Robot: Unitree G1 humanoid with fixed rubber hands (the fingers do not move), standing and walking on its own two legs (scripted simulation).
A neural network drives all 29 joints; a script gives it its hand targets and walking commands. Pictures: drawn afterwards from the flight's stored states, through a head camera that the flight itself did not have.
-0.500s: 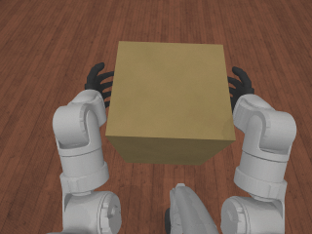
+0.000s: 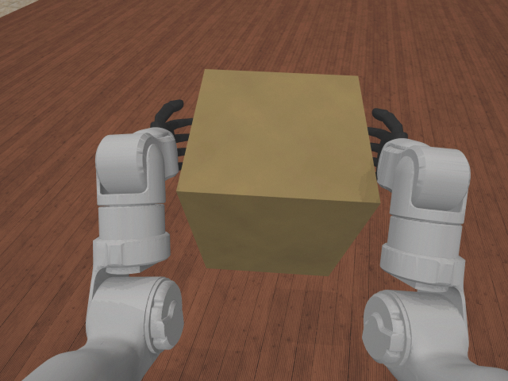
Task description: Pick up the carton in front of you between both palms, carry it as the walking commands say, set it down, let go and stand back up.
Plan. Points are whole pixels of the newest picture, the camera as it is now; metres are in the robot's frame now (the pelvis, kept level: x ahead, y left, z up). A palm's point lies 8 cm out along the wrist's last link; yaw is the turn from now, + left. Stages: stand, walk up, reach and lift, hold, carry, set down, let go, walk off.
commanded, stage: carry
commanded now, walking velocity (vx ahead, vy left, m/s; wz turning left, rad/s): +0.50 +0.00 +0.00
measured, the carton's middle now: (273, 183) +0.40 +0.03 +0.13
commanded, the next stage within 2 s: none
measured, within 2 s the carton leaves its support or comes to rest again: neither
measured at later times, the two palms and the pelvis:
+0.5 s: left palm (235, 117) +0.61 +0.12 +0.10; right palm (380, 125) +0.61 -0.18 +0.09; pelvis +0.31 -0.03 +0.01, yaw -1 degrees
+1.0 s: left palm (236, 58) +0.88 +0.15 +0.10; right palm (350, 64) +0.86 -0.15 +0.10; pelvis +0.61 +0.02 +0.02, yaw -3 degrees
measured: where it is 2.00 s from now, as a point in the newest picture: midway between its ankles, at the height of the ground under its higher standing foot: (284, 184)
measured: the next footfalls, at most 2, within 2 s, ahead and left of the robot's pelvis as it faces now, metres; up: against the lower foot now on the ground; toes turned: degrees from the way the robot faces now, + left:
right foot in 0.46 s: +0.42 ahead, -0.12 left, +0.00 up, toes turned -11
left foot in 0.84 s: +0.69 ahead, +0.11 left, +0.00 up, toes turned +11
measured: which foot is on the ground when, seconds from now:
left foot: down 0.00-0.48, up 0.50-0.82, down 0.84-1.00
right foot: down 0.00-0.02, up 0.04-0.44, down 0.46-0.88, up 0.90-1.00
